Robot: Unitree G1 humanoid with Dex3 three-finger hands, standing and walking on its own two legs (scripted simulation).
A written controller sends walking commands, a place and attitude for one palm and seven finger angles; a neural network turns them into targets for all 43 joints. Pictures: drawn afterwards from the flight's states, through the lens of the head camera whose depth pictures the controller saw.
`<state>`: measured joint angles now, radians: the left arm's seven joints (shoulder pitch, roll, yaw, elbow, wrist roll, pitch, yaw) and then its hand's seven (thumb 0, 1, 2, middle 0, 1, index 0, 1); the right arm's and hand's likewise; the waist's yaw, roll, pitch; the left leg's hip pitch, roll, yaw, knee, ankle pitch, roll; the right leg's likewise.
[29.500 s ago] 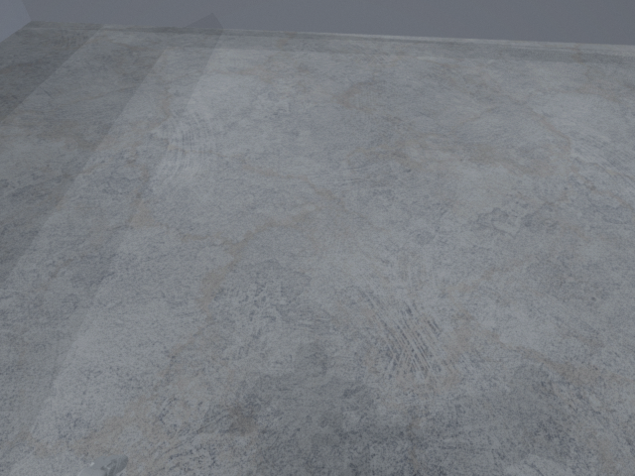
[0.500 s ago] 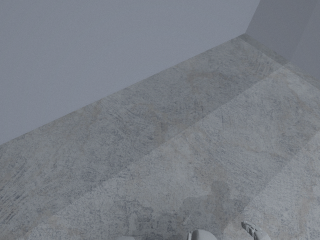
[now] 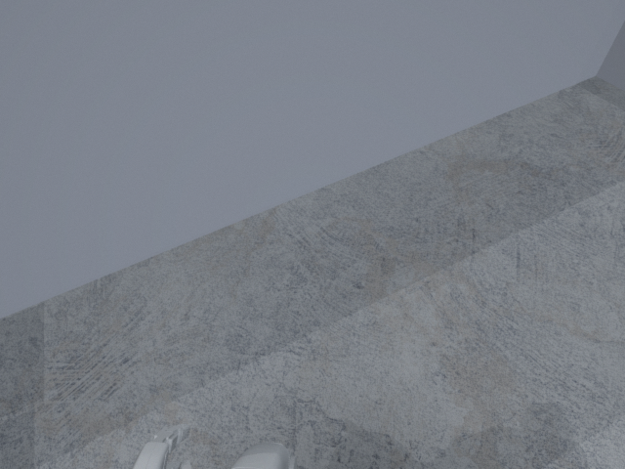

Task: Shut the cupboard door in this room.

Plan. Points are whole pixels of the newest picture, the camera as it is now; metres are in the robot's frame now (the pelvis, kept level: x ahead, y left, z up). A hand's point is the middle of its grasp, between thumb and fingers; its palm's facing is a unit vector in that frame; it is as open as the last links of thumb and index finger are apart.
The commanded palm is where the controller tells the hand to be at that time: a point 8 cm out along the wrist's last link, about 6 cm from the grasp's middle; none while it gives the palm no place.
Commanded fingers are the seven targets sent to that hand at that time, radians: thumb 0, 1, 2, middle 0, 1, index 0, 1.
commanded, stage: walk to a spot facing it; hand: left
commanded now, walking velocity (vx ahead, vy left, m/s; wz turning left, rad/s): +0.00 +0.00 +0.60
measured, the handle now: out of the picture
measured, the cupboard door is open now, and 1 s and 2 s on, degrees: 90 90 90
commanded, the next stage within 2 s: none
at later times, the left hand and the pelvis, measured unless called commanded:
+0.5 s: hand out of the picture -0.08 +0.27 -0.19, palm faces +0.35 -0.90 -0.26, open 7.4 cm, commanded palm none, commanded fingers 0.00 0.90 0.90 -0.20 -0.30 -0.20 -0.30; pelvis -0.03 +0.05 -0.01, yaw +18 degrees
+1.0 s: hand out of the picture +0.10 +0.29 -0.14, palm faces +0.46 -0.85 -0.24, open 7.4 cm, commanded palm none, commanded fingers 0.00 0.90 0.90 -0.20 -0.30 -0.20 -0.30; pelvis +0.06 +0.05 -0.01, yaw +33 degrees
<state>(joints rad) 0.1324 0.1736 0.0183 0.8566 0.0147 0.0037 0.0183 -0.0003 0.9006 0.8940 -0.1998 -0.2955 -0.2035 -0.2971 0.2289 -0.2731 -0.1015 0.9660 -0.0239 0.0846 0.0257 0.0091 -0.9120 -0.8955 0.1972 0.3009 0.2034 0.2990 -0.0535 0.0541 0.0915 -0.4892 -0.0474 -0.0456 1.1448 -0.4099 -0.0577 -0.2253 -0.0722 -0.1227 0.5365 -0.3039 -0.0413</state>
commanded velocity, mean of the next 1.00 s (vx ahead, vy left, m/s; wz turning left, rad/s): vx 0.17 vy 0.00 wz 0.60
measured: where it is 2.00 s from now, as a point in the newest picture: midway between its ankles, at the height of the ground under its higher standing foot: (228, 419)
